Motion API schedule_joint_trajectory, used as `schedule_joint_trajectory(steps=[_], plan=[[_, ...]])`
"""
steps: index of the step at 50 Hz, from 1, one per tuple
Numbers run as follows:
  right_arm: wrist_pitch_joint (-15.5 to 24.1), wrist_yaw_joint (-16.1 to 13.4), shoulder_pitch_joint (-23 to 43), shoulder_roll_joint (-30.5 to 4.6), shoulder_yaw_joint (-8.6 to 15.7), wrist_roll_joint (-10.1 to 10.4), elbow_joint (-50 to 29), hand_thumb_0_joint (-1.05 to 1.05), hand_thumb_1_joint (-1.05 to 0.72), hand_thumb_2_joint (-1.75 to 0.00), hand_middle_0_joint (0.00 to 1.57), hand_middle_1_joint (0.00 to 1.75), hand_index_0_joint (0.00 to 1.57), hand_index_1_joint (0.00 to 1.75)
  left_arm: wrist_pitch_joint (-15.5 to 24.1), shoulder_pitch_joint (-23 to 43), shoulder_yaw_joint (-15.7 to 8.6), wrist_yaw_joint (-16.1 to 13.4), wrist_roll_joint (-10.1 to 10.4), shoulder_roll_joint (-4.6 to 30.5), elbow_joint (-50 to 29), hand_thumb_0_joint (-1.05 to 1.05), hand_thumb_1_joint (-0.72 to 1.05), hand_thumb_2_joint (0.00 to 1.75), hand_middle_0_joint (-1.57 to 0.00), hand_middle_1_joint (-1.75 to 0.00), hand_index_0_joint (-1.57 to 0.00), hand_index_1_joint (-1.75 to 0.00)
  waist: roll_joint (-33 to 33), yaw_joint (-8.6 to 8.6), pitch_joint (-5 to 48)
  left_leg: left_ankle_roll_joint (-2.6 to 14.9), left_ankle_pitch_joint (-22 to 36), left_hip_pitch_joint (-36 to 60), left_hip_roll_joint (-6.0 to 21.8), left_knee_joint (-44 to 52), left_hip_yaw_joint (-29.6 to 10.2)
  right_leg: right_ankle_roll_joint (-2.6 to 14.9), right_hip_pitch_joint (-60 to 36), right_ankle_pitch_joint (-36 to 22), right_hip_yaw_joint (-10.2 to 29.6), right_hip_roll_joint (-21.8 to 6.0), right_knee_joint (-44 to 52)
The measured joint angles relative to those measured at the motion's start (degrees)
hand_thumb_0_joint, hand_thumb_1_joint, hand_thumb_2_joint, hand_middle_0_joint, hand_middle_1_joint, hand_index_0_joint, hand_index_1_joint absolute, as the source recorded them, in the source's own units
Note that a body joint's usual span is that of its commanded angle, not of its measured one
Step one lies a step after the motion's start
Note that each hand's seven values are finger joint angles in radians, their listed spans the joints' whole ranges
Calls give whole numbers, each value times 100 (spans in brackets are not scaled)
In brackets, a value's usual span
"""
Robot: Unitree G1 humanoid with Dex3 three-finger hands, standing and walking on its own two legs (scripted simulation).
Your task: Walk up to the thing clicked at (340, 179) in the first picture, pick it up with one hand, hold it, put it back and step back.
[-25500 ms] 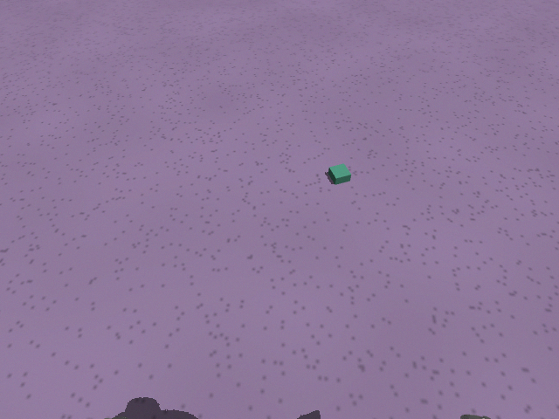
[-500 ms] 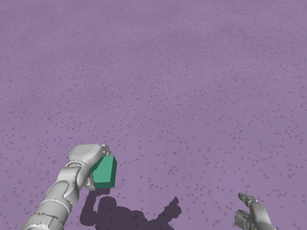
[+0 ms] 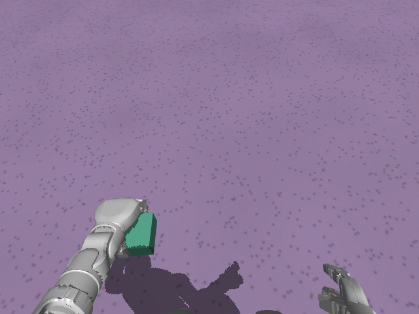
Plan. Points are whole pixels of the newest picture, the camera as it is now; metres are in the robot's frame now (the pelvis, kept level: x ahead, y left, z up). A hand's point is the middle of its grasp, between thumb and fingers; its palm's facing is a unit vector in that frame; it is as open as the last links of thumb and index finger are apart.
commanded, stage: crouch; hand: left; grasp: from above
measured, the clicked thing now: (135, 234) +0.30 +0.20 -0.12
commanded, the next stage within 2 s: lower in 1.76 s
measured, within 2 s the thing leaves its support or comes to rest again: neither
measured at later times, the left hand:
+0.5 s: hand (154, 231) +0.37 +0.20 -0.31, palm faces -0.42 +0.05 -0.91, open 11.1 cm
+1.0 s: hand (166, 238) +0.41 +0.20 -0.50, palm faces -0.44 +0.02 -0.90, open 11.1 cm
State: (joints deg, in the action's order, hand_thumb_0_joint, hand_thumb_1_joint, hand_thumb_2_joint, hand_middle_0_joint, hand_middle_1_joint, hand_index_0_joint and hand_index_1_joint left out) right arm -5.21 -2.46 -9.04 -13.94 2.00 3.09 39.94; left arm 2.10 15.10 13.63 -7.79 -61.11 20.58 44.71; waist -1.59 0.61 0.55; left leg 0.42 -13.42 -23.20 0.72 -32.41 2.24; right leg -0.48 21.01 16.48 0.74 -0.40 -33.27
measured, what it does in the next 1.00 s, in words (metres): lowers itself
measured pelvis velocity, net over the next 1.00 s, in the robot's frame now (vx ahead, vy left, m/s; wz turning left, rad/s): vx -0.06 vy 0.00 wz -0.08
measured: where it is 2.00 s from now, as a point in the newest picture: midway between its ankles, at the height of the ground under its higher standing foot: outside the picture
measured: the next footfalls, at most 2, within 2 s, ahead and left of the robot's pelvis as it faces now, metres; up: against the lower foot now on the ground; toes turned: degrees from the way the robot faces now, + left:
none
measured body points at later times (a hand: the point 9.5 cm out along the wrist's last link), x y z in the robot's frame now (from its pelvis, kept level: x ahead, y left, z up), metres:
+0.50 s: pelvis -0.05 +0.01 -0.19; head +0.11 +0.02 +0.24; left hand +0.39 +0.20 -0.26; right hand -0.01 -0.28 -0.31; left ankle +0.03 +0.12 -0.73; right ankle +0.00 -0.12 -0.73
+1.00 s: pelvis -0.06 +0.00 -0.33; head +0.17 +0.03 +0.05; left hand +0.43 +0.20 -0.45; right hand -0.01 -0.28 -0.46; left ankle +0.03 +0.12 -0.73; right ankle +0.00 -0.12 -0.73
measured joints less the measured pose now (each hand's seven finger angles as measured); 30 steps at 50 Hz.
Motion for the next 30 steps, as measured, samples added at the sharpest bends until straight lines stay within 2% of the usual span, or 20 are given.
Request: schedule_joint_trajectory(steps=[8, 15, 21, 30], plan=[[183, 147, -174, -81, 150, -194, 130, 0, -90, -90, 20, 30, 21, 30, 18, 956, -61, -816, -409, -108, 1362, 0, -14, 58, -75, -21, -70, -32, 90, 185, 408, -9, -618, -1983, 66, -1747, -135, 3, 1884, 609, -113, 49, -1641], [337, 152, -424, -165, 252, -358, 172, 0, -90, -90, 20, 30, 21, 30, 43, 1800, -338, -1288, -609, -80, 2198, -1, -14, 57, -76, -21, -71, -31, 29, 460, 825, 27, -1254, -4089, 133, -3632, -192, -24, 3945, 1248, -139, 101, -3478], [409, 132, -535, -113, 248, -471, 256, 0, -91, -90, 20, 30, 21, 30, -77, 2319, -585, -1425, -599, 66, 2493, -1, -15, 58, -76, -20, -72, -31, -93, 667, 1073, 70, -1658, -5701, 168, -5016, -222, -42, 5531, 1655, -146, 128, -4852], [552, 202, -455, 110, 77, -617, 303, 0, -91, -90, 20, 30, 21, 30, -40, 2889, -860, -1293, -573, 298, 2863, -1, -13, 54, -76, -19, -72, -30, -209, 839, 1106, 101, -1920, -7471, 178, -6466, -287, -44, 7258, 1976, -187, 134, -6323]])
